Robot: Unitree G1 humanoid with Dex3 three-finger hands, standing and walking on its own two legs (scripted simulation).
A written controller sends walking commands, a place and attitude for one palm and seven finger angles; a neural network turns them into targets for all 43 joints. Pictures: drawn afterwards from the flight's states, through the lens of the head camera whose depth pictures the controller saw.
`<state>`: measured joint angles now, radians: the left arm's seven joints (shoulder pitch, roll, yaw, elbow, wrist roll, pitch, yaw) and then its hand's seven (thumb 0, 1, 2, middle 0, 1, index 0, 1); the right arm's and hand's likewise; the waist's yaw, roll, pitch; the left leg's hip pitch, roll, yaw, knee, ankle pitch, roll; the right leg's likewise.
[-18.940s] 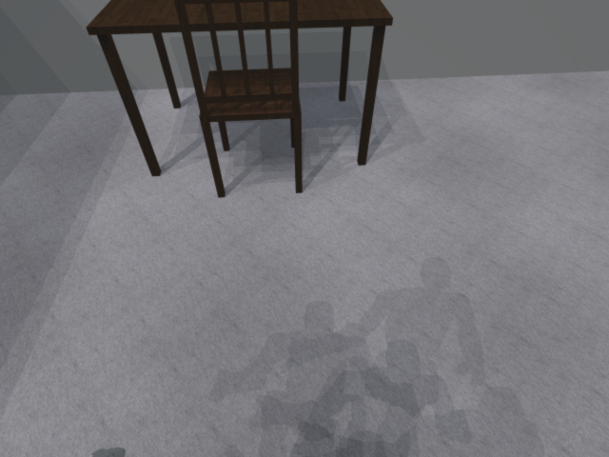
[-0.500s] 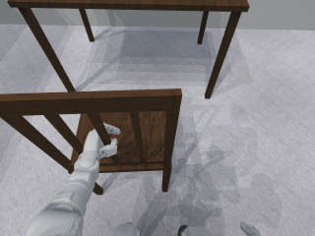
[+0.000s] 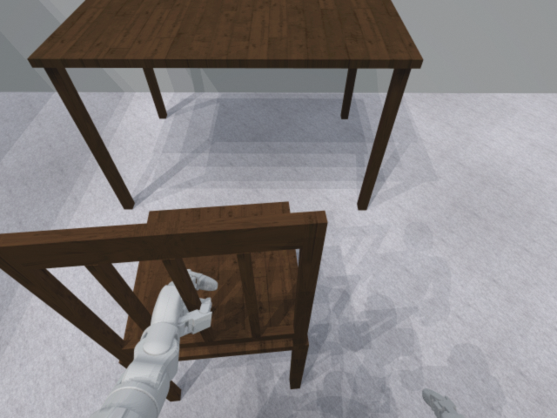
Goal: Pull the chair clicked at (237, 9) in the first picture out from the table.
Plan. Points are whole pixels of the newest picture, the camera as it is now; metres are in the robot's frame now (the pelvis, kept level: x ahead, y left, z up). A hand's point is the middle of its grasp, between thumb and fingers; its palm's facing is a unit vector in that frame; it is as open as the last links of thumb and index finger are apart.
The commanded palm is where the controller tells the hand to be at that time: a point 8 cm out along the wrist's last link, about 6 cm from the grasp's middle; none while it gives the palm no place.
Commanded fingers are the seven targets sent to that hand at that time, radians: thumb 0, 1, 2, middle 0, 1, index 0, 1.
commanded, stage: stop walking, hand still on the chair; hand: left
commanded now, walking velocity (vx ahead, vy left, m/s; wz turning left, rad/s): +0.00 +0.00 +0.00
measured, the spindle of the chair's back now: (193, 304) +0.30 +0.16 -0.07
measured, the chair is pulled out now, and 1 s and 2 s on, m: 0.58 0.58 0.58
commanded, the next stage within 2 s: open the thumb and straighten the fingers in 0.36 s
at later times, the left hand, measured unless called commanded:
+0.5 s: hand (206, 314) +0.29 +0.14 -0.07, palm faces +0.05 -0.98 -0.18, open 5.1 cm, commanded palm +0.27 +0.19 -0.05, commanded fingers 0.00 0.54 0.73 -0.50 -1.45 -0.50 -1.45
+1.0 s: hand (205, 310) +0.29 +0.14 -0.07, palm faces +0.05 -0.98 -0.18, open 14.9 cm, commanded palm +0.27 +0.20 -0.05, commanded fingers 0.00 -0.55 0.20 -0.05 -0.14 -0.05 -0.14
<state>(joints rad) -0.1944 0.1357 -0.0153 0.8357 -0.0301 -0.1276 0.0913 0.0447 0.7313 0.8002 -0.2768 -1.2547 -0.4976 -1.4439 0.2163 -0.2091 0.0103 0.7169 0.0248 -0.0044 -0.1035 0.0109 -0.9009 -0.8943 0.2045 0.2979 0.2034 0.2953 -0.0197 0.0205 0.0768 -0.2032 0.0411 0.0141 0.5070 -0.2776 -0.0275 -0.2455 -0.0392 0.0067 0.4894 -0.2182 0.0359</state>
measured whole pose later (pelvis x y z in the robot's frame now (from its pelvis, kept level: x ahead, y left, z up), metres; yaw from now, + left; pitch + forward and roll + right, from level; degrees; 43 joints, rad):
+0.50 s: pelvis +0.02 -0.01 +0.00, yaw +0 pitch -1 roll +0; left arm -0.09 0.15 -0.01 0.72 -0.04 -0.10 0.10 0.05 0.72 0.82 -0.28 -1.25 -0.50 -1.44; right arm 0.21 -0.23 0.00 0.68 0.04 0.03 -0.09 0.01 -0.90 -0.89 0.20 0.30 0.20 0.30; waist -0.03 0.01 0.05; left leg -0.19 0.05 0.01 0.48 -0.29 -0.04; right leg -0.23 -0.03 0.00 0.48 -0.23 0.02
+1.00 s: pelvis +0.02 -0.01 -0.03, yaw +2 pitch +9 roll +0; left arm 0.03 0.15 -0.01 0.36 -0.06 0.10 0.06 0.00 -0.47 0.23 -0.27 -0.80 -0.28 -0.80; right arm 0.24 -0.25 -0.01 0.61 0.03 -0.05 -0.06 0.01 -0.90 -0.89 0.20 0.30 0.20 0.30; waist -0.04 0.05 -0.09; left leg -0.53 0.03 -0.02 0.80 -0.43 -0.03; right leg -0.57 -0.06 -0.02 0.80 -0.40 0.03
